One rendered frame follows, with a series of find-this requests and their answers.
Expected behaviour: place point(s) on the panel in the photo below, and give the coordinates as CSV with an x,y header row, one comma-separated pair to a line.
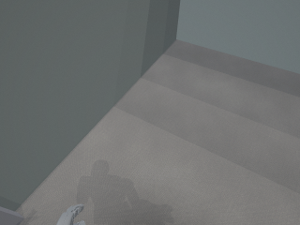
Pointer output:
x,y
9,217

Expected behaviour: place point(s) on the left robot hand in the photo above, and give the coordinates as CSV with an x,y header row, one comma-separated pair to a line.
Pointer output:
x,y
67,218

